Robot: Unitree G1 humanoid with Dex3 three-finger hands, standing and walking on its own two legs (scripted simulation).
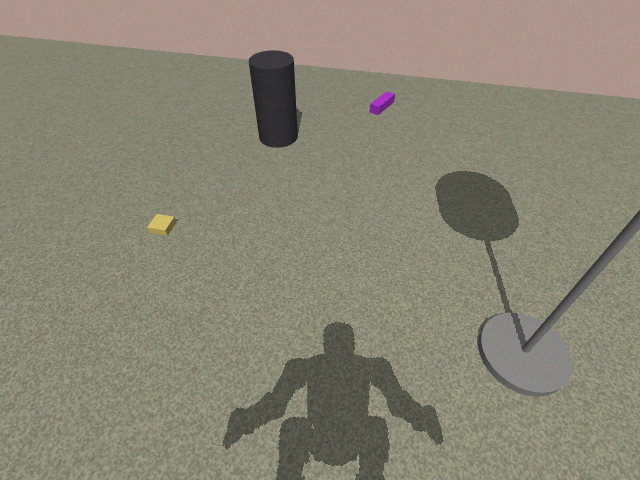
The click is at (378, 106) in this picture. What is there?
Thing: lying carton
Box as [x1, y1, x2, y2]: [370, 91, 394, 114]
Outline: 394,94 386,91 370,104 370,112 378,114 393,102
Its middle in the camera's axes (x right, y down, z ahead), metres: +0.41 -0.89 +2.45
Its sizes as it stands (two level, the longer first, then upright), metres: 0.206 0.064 0.057
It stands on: the floor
